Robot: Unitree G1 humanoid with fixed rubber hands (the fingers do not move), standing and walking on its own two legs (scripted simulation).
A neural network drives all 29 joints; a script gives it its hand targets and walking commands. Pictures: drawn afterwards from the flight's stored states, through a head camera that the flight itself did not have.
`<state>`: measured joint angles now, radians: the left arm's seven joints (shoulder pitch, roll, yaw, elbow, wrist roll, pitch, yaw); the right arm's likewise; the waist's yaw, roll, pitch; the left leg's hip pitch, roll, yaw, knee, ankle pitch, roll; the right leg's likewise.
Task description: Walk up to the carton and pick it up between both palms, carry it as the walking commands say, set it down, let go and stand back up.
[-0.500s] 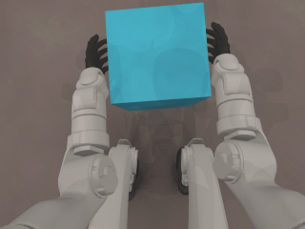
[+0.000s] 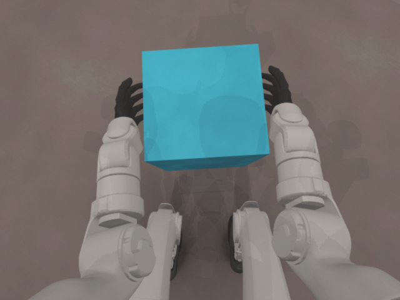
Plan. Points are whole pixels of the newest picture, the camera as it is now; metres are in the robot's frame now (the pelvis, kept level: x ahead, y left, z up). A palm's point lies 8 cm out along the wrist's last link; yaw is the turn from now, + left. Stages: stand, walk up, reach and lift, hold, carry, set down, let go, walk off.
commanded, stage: reach and lift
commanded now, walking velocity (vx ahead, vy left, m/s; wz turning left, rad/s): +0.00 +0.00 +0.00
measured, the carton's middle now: (203, 120) +0.46 +0.01 -0.12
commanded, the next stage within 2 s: none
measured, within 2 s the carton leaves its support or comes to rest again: neither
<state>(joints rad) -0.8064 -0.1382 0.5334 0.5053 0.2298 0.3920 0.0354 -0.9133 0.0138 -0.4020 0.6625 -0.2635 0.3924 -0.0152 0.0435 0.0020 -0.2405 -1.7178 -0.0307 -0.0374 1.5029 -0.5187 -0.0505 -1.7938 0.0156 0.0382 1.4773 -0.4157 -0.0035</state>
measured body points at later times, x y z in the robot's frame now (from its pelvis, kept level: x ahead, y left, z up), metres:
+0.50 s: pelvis +0.02 +0.00 +0.07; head +0.20 -0.02 +0.48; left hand +0.43 +0.16 +0.02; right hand +0.46 -0.14 +0.01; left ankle +0.07 +0.14 -0.54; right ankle +0.10 -0.11 -0.54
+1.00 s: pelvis +0.03 +0.00 +0.14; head +0.18 -0.02 +0.56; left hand +0.41 +0.16 +0.10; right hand +0.43 -0.15 +0.09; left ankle +0.07 +0.14 -0.54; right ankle +0.10 -0.11 -0.54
